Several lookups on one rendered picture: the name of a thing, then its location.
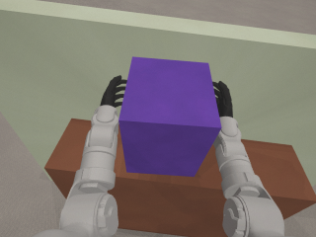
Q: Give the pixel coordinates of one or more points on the robot right upper arm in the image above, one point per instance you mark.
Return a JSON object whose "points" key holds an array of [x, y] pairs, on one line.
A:
{"points": [[245, 216]]}

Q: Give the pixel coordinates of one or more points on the robot right hand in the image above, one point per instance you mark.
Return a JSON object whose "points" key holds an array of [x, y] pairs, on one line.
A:
{"points": [[224, 101]]}

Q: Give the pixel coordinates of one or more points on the right robot forearm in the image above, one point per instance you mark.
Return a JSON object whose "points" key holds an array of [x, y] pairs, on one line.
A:
{"points": [[238, 177]]}

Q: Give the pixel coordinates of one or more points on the carton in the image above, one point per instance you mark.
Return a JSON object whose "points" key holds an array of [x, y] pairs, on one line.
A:
{"points": [[169, 117]]}

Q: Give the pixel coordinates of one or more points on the robot left hand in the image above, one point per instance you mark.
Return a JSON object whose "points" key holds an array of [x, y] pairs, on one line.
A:
{"points": [[110, 96]]}

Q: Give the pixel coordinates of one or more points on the left robot forearm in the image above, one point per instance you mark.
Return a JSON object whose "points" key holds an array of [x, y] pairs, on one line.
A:
{"points": [[96, 173]]}

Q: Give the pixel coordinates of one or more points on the pedestal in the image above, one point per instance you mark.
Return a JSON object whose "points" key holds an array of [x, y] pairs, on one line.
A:
{"points": [[182, 205]]}

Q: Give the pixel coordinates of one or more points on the robot left upper arm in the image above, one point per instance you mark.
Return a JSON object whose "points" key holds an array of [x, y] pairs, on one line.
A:
{"points": [[87, 215]]}

